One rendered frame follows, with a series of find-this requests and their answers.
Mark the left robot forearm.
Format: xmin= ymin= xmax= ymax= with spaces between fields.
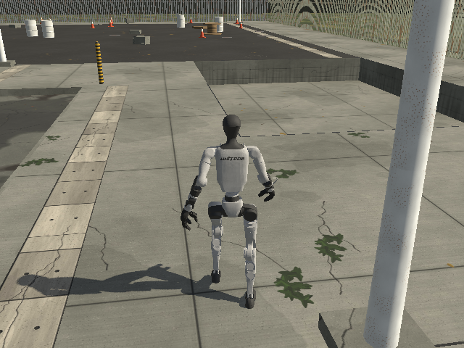
xmin=184 ymin=175 xmax=202 ymax=212

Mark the robot right shin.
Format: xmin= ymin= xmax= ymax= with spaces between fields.
xmin=245 ymin=248 xmax=256 ymax=298

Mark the robot left hand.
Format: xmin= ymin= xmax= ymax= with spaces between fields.
xmin=181 ymin=208 xmax=197 ymax=230

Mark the robot right hand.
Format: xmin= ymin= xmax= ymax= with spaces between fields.
xmin=258 ymin=189 xmax=275 ymax=202

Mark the humanoid robot head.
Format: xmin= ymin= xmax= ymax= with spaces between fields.
xmin=220 ymin=115 xmax=244 ymax=149

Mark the right robot upper arm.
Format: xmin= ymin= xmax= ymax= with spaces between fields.
xmin=247 ymin=146 xmax=270 ymax=183

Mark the left robot upper arm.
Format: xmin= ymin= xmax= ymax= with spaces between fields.
xmin=195 ymin=146 xmax=217 ymax=187

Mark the right robot forearm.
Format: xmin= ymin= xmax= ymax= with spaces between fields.
xmin=263 ymin=172 xmax=274 ymax=192

